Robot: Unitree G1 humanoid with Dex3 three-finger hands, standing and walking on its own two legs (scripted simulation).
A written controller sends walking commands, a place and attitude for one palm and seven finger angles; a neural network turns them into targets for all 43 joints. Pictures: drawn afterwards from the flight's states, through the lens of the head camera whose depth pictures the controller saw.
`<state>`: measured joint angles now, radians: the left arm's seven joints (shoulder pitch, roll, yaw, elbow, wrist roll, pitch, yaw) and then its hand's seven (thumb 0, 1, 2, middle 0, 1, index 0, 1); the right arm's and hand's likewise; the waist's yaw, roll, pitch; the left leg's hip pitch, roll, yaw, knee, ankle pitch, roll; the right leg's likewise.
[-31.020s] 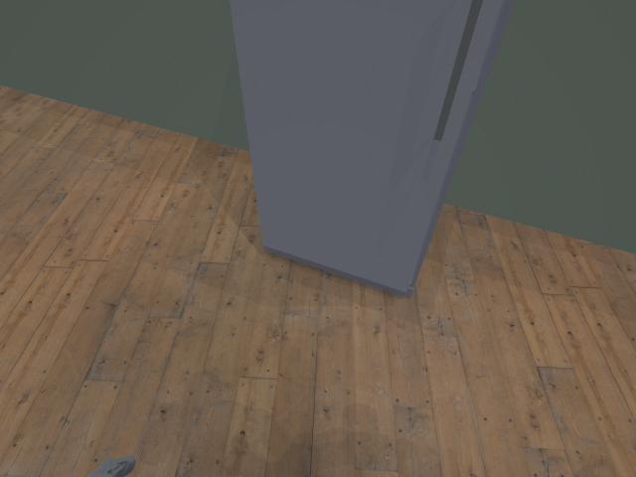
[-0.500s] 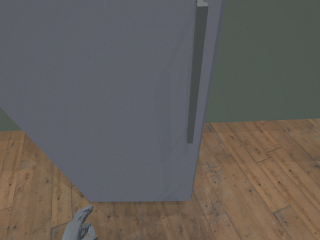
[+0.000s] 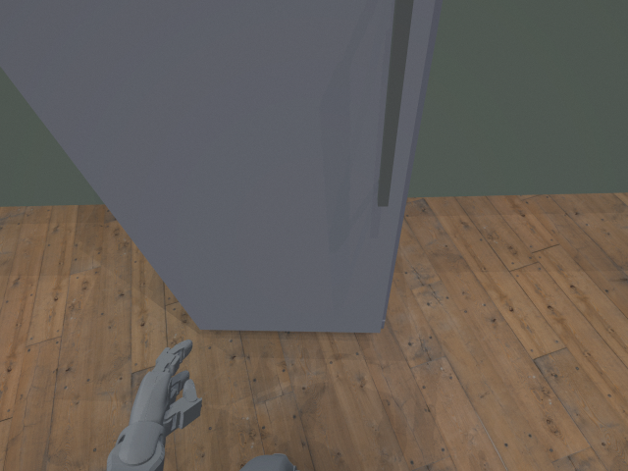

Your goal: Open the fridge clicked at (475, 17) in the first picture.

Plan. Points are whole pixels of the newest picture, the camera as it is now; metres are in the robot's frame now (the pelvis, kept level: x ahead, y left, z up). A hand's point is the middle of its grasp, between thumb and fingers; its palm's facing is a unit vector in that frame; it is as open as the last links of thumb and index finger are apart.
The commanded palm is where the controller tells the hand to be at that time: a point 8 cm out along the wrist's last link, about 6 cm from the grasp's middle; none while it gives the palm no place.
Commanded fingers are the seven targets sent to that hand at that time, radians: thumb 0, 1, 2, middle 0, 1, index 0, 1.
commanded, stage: stop stepping back and stand still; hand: right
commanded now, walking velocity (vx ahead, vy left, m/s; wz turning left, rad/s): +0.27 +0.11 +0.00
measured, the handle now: (391, 98) +0.55 -0.08 +0.17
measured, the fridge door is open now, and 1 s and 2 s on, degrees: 1 1 1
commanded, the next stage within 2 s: let the arm hang, fingers relaxed in 0.72 s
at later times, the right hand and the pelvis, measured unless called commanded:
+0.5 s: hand out of the picture +0.11 -0.28 +0.17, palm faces +0.42 +0.84 -0.34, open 7.4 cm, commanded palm +0.04 -0.33 +0.18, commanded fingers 0.00 -0.90 -0.90 0.20 0.30 0.20 0.30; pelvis -0.10 -0.02 +0.00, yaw -1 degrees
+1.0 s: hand out of the picture +0.11 -0.23 -0.09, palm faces +0.10 +0.97 -0.20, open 7.4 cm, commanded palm none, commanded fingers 0.00 -0.90 -0.90 0.20 0.30 0.20 0.30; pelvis -0.08 -0.03 -0.01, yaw -5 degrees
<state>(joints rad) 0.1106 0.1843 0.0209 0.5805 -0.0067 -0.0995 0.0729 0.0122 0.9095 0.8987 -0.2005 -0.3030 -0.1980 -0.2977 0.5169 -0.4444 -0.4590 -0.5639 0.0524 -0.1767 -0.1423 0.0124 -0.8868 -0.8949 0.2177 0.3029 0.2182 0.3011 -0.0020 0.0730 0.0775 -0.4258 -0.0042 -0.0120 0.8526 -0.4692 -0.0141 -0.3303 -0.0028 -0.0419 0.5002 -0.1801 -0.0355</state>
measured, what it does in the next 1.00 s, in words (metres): steps on the spot: right foot, then left foot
